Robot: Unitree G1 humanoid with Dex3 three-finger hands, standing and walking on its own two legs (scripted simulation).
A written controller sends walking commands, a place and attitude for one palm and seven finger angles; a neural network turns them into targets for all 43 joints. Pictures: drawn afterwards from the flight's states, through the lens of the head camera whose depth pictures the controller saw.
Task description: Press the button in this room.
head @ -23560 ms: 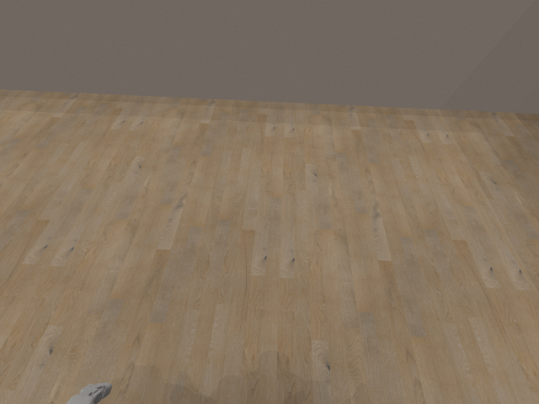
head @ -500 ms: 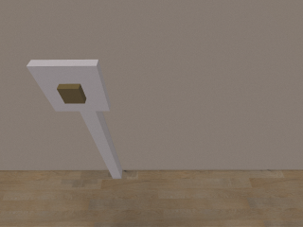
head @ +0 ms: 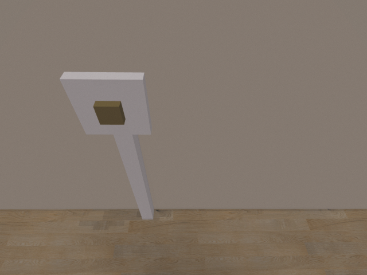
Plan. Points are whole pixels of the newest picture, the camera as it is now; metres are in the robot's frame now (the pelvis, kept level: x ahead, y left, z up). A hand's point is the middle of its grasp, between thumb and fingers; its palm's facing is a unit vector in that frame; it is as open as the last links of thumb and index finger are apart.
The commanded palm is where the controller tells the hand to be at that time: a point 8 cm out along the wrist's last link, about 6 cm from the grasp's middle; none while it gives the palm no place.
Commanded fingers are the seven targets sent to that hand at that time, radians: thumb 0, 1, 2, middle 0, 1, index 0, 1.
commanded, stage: raise the hand and make a fist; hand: left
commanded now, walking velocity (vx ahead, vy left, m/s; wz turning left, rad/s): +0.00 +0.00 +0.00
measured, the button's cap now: (110, 112) +0.48 +0.23 +0.08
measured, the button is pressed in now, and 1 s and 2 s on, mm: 0 0 0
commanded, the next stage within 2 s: aim a knuckle at the button in 1.98 s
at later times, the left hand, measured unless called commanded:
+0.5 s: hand out of the picture +0.12 +0.18 -0.05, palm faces +0.26 -0.96 -0.06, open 4.7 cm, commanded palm +0.12 +0.22 -0.02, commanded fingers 0.00 0.90 0.90 -0.94 -1.11 -0.94 -1.11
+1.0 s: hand (105, 247) +0.17 +0.17 +0.02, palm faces +0.11 -0.99 -0.07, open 3.1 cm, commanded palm +0.14 +0.22 +0.02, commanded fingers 0.00 0.90 0.90 -1.30 -1.50 -1.30 -1.50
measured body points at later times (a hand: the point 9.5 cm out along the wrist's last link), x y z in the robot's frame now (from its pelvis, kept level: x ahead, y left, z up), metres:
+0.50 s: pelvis -0.01 -0.04 -0.07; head +0.03 -0.01 +0.37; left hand +0.10 +0.23 -0.04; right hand +0.26 -0.25 -0.09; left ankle +0.00 +0.06 -0.74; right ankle -0.01 -0.12 -0.74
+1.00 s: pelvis -0.02 -0.04 -0.05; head +0.03 -0.05 +0.39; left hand +0.16 +0.22 +0.02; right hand +0.13 -0.31 -0.14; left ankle -0.01 +0.06 -0.74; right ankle -0.01 -0.12 -0.74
